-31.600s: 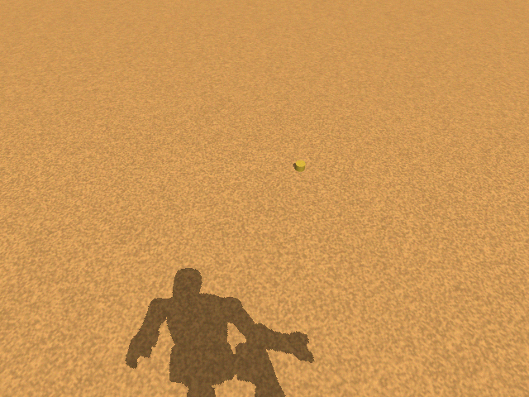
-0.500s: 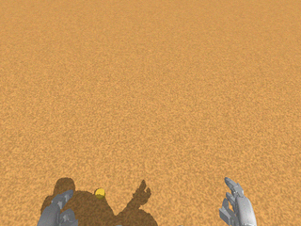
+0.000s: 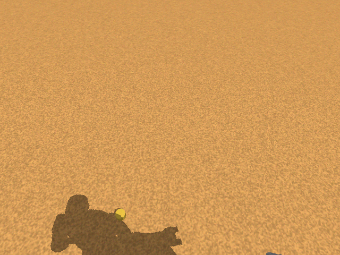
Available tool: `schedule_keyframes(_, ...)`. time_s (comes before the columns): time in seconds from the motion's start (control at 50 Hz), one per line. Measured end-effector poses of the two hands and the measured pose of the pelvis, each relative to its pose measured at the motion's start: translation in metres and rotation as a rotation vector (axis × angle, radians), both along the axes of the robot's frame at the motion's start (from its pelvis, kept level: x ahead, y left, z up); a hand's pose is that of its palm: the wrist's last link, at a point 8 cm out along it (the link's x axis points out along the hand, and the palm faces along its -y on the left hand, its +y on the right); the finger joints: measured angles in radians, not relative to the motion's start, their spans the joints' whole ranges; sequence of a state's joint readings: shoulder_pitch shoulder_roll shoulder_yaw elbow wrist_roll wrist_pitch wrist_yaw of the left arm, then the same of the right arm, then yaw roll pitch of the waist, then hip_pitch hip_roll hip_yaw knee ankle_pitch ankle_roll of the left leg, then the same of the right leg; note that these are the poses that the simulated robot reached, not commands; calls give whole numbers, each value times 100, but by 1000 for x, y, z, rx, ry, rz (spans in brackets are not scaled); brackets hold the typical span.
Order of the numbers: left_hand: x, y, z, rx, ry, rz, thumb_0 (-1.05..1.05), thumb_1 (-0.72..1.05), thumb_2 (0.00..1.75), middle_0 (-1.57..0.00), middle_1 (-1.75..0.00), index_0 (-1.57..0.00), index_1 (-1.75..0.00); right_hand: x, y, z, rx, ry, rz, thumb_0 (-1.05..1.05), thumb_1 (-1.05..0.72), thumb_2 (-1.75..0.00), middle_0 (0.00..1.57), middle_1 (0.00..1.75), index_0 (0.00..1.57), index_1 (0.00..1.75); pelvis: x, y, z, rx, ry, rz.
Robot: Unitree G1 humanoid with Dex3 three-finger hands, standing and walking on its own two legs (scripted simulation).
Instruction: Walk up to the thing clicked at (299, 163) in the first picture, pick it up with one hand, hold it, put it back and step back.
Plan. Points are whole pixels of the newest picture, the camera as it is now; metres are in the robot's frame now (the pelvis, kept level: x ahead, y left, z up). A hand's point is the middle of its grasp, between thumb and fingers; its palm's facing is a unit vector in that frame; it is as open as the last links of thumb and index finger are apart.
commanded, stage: stand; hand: left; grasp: from above
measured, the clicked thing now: (120, 214) +0.43 +0.26 -0.74
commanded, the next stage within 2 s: none
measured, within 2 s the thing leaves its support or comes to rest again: neither
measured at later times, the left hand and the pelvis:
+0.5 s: hand out of the picture +0.03 +0.23 -0.14, palm faces +0.03 -0.94 -0.34, open 7.4 cm; pelvis -0.01 +0.00 +0.02, yaw +0 degrees
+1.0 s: hand out of the picture +0.04 +0.22 -0.14, palm faces +0.01 -0.95 -0.32, open 7.4 cm; pelvis +0.00 -0.01 +0.02, yaw +0 degrees
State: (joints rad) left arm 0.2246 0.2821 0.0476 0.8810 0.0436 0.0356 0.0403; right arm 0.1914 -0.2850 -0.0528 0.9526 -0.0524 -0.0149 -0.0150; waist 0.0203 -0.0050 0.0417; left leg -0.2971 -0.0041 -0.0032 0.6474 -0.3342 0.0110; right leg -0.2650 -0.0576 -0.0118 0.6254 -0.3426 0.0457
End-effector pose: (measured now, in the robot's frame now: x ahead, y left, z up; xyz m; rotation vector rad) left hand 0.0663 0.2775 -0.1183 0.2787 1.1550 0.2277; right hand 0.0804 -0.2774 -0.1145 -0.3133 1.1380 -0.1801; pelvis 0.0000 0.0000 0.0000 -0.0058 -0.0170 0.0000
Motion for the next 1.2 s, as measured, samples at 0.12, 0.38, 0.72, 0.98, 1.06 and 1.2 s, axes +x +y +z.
schedule_keyframes(0.12,-27,1,1,-18,85,35,1,90,90,-20,-30,-20,-30,-18,8,2,18,63,-24,1,-91,-90,20,30,20,30,-1,3,10,2,-27,1)
schedule_keyframes(0.38,-45,1,10,-5,131,48,0,90,90,-20,-30,-20,-30,-28,6,3,43,83,-46,1,-91,-90,20,30,20,30,-8,0,19,8,-56,3)
schedule_keyframes(0.72,-39,-9,11,-11,122,27,0,90,90,-20,-30,-20,-30,-41,-14,7,26,112,-59,1,-91,-90,20,30,20,30,-13,-10,22,3,-57,1)
schedule_keyframes(0.98,-32,-14,12,-19,143,22,0,90,90,-20,-30,-20,-30,-44,-13,3,39,150,-59,1,-91,-90,20,30,20,30,-6,-14,22,5,-40,-2)
schedule_keyframes(1.06,-28,-17,12,-22,143,21,0,90,90,-20,-30,-20,-30,-40,-12,2,46,150,-58,1,-91,-90,20,30,20,30,-2,-15,23,5,-38,-3)
schedule_keyframes(1.2,-20,-25,10,-37,142,16,0,90,90,-20,-30,-20,-30,-33,-7,1,60,145,-58,1,-91,-90,20,30,20,30,3,-16,23,6,-32,-5)
